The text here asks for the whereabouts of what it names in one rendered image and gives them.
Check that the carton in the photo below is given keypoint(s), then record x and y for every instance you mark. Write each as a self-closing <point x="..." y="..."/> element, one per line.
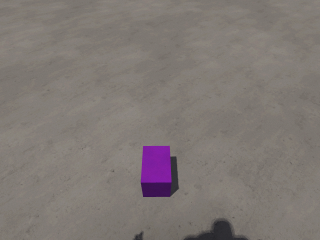
<point x="156" y="179"/>

